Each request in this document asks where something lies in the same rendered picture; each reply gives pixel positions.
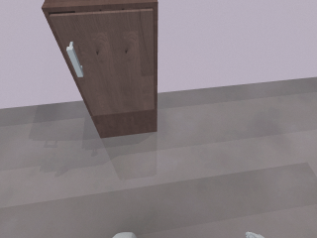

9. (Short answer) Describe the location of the handle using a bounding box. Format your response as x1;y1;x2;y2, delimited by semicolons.
66;42;84;77

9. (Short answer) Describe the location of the cupboard door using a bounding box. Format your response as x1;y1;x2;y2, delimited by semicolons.
50;8;155;116

